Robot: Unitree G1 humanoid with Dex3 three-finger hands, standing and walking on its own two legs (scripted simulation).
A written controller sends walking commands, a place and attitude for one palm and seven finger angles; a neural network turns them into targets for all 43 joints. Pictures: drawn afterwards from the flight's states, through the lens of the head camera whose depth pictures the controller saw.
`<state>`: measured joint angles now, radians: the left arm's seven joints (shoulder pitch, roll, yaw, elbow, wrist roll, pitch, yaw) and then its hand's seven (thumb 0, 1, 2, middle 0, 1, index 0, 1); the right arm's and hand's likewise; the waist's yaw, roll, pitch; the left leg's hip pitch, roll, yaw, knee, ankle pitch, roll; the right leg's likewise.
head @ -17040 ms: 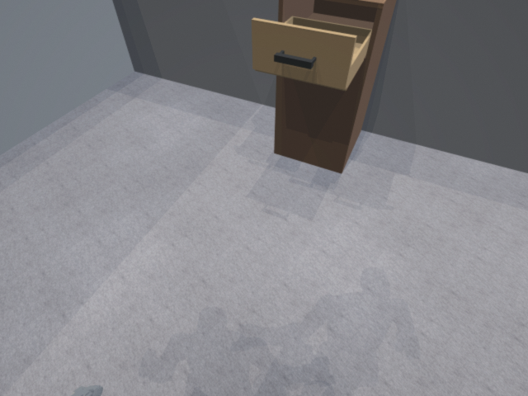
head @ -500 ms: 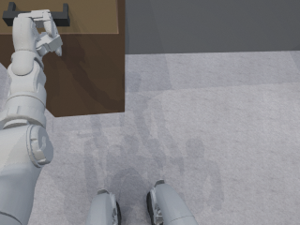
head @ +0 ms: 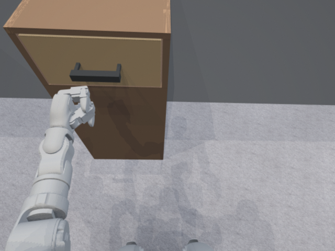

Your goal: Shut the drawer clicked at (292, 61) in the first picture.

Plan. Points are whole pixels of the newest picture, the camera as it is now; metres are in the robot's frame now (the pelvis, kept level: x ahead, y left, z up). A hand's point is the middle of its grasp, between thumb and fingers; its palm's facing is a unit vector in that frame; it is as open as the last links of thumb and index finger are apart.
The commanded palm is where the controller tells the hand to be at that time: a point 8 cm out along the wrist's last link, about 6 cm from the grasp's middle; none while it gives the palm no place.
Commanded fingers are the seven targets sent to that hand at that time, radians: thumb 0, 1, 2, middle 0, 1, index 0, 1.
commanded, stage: draw the hand back to the body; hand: left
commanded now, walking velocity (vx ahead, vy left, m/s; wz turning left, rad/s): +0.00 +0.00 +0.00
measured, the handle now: (97, 71) +0.60 +0.19 +0.03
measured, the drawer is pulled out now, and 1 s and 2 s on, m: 0.00 0.00 0.00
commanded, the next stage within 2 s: step back with the hand held close in 1.08 s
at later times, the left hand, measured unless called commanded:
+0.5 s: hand (31, 161) +0.27 +0.22 +0.14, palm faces +0.26 -0.93 -0.24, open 3.2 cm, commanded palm +0.23 +0.26 +0.16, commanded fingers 0.00 0.90 0.90 -1.40 -1.60 -1.40 -1.60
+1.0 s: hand out of the picture +0.16 +0.25 +0.22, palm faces +0.45 -0.80 -0.40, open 3.2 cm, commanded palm +0.11 +0.28 +0.23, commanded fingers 0.00 0.90 0.90 -1.40 -1.60 -1.40 -1.60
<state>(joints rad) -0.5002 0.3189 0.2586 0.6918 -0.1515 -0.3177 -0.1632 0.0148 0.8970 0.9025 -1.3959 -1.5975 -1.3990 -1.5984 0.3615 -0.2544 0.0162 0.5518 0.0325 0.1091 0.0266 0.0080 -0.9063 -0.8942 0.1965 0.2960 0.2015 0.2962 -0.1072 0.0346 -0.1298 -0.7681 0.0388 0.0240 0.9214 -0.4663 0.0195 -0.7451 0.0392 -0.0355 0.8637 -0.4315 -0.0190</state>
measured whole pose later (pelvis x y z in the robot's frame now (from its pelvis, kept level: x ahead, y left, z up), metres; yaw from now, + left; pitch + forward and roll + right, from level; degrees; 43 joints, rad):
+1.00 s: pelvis -0.01 +0.00 +0.05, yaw +2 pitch -5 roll -1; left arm 0.55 0.34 0.30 -0.48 -0.07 -0.09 0.10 0.01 0.89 0.90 -1.40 -1.60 -1.41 -1.60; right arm 0.21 -0.23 0.03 0.62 0.01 -0.08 -0.07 0.02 -0.90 -0.89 0.20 0.30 0.20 0.30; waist 0.07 0.08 0.00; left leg -0.09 0.00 0.01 0.43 -0.26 0.02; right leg -0.06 0.02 -0.04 0.39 -0.24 -0.02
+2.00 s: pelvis -0.09 +0.01 +0.04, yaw +3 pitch +1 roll -2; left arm 0.62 0.38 0.36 -0.58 -0.02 -0.26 0.15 0.01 0.88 0.90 -1.40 -1.60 -1.41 -1.60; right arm 0.22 -0.22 0.00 0.56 0.00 -0.05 -0.09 0.01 -0.90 -0.89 0.20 0.30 0.20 0.30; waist 0.00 0.02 0.01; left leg -0.41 0.00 0.01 0.58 -0.19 0.04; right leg -0.36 0.01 -0.05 0.50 -0.18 0.01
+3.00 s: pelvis -0.25 -0.03 +0.04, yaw +2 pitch +1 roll +0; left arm 0.63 0.38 0.35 -0.53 -0.04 -0.21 0.16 0.01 0.88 0.90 -1.41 -1.60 -1.41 -1.60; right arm 0.31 -0.27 -0.04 0.66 0.02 -0.08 -0.09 0.02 -0.90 -0.89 0.20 0.30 0.20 0.30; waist -0.03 -0.01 -0.08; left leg -0.29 0.00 0.03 0.49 -0.23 0.02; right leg -0.19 0.01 -0.03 0.53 -0.36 -0.02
